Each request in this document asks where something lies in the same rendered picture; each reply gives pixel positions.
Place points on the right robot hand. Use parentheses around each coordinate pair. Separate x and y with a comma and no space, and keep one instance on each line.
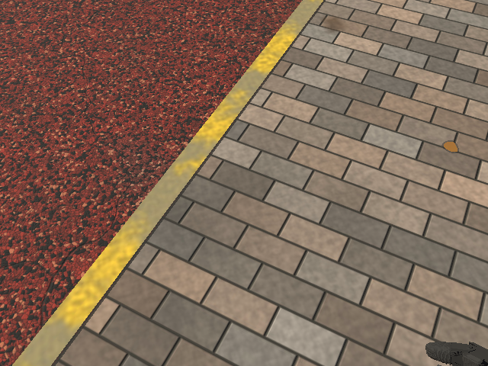
(458,354)

